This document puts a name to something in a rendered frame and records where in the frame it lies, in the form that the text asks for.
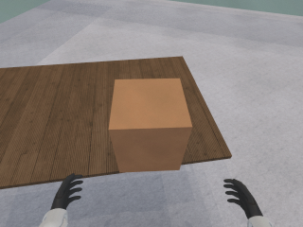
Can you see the right robot forearm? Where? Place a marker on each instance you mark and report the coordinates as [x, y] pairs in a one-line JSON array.
[[259, 221]]

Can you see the left robot hand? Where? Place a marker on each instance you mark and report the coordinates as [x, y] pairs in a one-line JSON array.
[[62, 199]]

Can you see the right robot hand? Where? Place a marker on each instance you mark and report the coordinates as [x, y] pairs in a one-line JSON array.
[[245, 199]]

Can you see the carton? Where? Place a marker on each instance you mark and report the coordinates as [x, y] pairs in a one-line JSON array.
[[149, 124]]

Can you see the table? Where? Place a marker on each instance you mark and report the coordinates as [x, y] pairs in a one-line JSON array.
[[54, 119]]

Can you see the left robot forearm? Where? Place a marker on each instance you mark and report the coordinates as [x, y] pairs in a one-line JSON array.
[[57, 217]]

